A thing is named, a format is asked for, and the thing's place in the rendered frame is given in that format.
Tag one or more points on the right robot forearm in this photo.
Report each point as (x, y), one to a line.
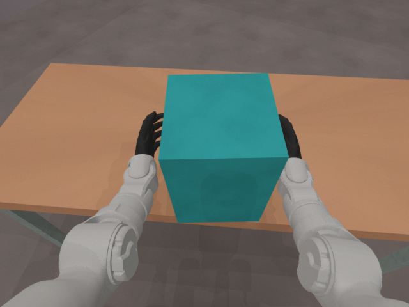
(306, 213)

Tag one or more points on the carton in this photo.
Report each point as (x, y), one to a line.
(222, 149)

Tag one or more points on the left robot upper arm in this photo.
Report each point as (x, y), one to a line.
(95, 259)

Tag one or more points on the left robot hand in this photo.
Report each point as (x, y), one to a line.
(147, 136)

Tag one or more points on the right robot upper arm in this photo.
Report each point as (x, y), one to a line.
(342, 273)

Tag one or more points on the left robot forearm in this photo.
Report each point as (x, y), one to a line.
(133, 202)

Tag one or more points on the table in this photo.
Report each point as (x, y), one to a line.
(65, 147)

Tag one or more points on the right robot hand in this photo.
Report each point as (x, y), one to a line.
(290, 138)

